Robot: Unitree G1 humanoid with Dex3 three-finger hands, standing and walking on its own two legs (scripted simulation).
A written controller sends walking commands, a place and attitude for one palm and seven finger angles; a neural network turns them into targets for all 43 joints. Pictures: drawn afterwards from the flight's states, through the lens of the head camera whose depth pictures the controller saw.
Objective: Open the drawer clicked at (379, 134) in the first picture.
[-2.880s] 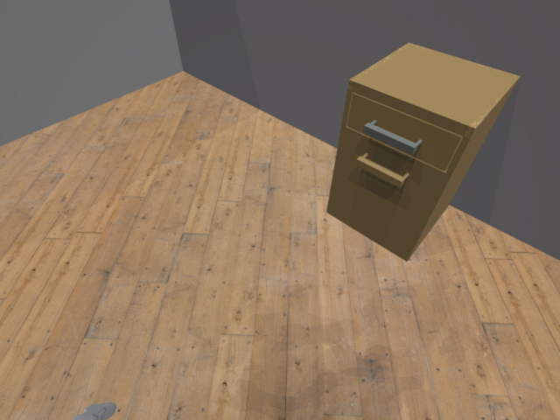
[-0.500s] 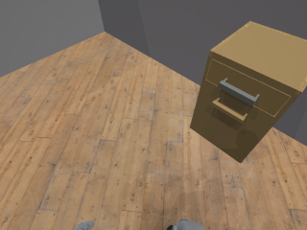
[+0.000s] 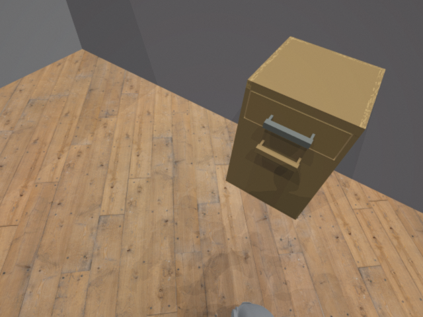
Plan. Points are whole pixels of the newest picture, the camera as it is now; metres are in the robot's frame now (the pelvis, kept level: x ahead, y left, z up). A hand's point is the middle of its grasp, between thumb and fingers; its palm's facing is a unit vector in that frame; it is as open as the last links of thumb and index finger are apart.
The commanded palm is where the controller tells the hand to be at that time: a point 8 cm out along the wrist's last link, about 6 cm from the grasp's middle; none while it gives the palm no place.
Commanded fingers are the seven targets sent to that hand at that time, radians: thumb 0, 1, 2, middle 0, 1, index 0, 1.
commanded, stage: turn to face it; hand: left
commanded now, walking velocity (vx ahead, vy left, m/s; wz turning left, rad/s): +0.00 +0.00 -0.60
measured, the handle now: (289, 129) +0.79 -0.23 -0.19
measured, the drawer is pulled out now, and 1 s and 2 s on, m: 0.00 0.00 0.00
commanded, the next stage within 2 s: take the last steps up to it in 0.66 s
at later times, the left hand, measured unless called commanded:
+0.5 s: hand (163, 294) +0.18 +0.12 -0.15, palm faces -0.27 -0.92 -0.27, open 7.4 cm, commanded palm none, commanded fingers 0.00 0.90 0.90 -0.20 -0.30 -0.20 -0.30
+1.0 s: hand (143, 296) +0.18 +0.16 -0.17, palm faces -0.40 -0.90 -0.16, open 7.4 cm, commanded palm none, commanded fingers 0.00 0.90 0.90 -0.20 -0.30 -0.20 -0.30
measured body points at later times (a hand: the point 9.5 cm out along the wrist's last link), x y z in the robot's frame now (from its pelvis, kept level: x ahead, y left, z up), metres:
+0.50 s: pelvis +0.03 -0.05 +0.00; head +0.06 -0.08 +0.44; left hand +0.20 +0.16 -0.13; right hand +0.00 -0.31 -0.16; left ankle +0.06 +0.11 -0.66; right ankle -0.01 -0.13 -0.74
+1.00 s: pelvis +0.07 -0.01 +0.01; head +0.10 +0.01 +0.46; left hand +0.20 +0.21 -0.16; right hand -0.02 -0.23 -0.13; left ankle +0.10 +0.07 -0.74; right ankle -0.04 -0.13 -0.65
